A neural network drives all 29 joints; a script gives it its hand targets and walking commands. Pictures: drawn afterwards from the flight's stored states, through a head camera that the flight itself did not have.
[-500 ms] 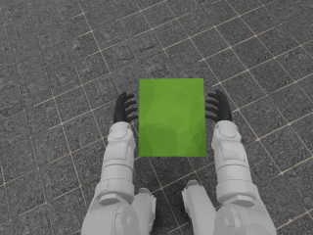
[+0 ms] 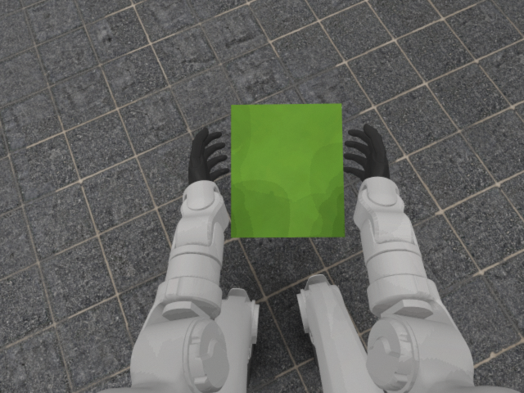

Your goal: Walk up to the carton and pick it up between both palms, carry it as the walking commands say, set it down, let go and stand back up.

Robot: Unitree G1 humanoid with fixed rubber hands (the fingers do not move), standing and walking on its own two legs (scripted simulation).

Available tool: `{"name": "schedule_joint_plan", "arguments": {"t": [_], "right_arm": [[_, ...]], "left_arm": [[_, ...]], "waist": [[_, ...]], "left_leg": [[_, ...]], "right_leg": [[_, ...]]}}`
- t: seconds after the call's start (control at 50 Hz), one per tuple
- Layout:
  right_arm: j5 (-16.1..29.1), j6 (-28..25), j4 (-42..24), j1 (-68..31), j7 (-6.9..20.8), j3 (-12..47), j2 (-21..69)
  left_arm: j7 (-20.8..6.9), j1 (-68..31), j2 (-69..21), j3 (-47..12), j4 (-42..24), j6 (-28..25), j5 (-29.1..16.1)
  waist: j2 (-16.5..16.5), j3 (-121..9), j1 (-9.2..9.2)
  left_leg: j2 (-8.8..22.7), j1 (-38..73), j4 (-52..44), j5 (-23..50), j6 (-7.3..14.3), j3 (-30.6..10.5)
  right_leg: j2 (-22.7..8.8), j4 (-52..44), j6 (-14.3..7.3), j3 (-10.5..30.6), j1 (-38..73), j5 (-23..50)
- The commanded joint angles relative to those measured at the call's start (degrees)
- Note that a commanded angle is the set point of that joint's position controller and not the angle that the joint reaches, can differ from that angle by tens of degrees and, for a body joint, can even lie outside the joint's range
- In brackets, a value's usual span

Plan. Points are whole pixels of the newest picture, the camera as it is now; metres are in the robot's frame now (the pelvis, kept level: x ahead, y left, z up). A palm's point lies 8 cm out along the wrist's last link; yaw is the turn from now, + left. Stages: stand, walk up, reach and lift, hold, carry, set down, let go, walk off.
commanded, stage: set down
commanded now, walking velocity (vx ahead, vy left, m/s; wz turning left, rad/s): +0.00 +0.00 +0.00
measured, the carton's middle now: (284, 175) +0.46 -0.04 -0.17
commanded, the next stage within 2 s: none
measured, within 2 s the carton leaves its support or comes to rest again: neither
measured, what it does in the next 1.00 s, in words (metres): lowers itself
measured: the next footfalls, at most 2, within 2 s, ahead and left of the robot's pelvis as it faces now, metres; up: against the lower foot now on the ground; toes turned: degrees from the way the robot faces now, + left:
none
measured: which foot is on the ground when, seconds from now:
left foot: down 0.00-1.00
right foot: down 0.00-1.00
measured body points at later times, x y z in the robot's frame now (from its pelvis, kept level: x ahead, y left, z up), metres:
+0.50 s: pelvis -0.03 +0.00 -0.07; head +0.25 -0.03 +0.29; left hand +0.47 +0.09 -0.16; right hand +0.45 -0.18 -0.17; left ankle +0.06 +0.12 -0.56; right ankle +0.09 -0.11 -0.56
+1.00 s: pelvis -0.03 +0.00 -0.13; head +0.28 -0.04 +0.19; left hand +0.49 +0.08 -0.24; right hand +0.48 -0.19 -0.25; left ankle +0.06 +0.12 -0.56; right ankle +0.09 -0.12 -0.56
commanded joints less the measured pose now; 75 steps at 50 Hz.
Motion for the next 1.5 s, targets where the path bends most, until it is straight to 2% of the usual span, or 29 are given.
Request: {"name": "schedule_joint_plan", "arguments": {"t": [0.0,0.36,0.94,1.4,1.48], "right_arm": [[5.19,-0.62,5.04,-32.11,15.61,31.25,51.96],[5.52,0.87,7.32,-44.49,15.32,27.03,48.50],[8.29,1.77,8.38,-57.13,16.53,25.94,41.95],[11.33,1.17,9.54,-65.61,17.96,26.48,36.15],[11.69,0.63,9.98,-66.99,18.41,25.28,33.96]], "left_arm": [[-15.67,-32.94,-53.27,-30.91,5.04,-0.07,-4.38],[-15.14,-45.46,-50.30,-26.30,7.44,1.49,-4.46],[-14.60,-58.40,-45.51,-24.23,8.46,2.36,-6.86],[-14.24,-67.92,-40.61,-25.11,9.22,1.62,-10.43],[-14.46,-69.14,-39.37,-24.16,10.53,1.46,-9.94]], "waist": [[-1.32,-46.90,-1.33],[-2.03,-50.35,-1.80],[-2.61,-53.06,-2.52],[-1.96,-49.22,-3.80],[-0.33,-44.06,-4.37]], "left_leg": [[-3.65,14.91,-7.14,13.47,-0.88,3.57],[-4.54,5.67,1.87,8.80,-0.74,5.79],[-5.00,-5.83,15.90,8.82,-0.72,7.92],[-5.18,-10.45,25.40,9.66,-0.60,9.00],[-5.06,-11.77,26.98,8.96,-0.30,8.98]], "right_leg": [[3.59,-4.40,1.05,-4.67,34.23,17.75],[3.71,4.11,1.42,-6.54,26.70,13.74],[3.13,17.06,1.23,-7.82,18.05,14.87],[2.13,26.86,0.40,-8.49,13.35,16.47],[2.01,28.07,-0.24,-8.02,9.28,15.32]]}}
